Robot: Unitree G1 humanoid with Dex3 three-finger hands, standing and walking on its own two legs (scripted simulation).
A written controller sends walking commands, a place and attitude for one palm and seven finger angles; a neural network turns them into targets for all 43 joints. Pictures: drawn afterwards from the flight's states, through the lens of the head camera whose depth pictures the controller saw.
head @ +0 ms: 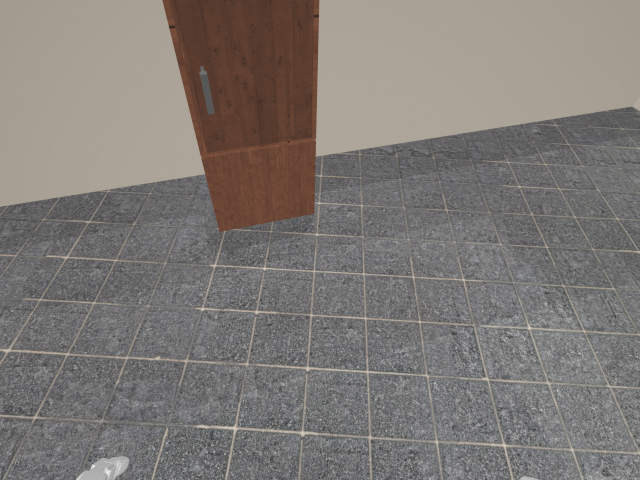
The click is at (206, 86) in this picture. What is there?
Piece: cupboard door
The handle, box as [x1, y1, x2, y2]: [199, 66, 214, 114]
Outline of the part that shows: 200,66 201,71 199,72 208,114 214,113 206,71 203,70 203,66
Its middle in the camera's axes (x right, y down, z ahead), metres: -0.35 -0.44 +1.16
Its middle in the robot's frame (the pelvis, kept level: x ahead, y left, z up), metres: +1.15 +0.40 -0.10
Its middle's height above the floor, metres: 0.66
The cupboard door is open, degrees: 0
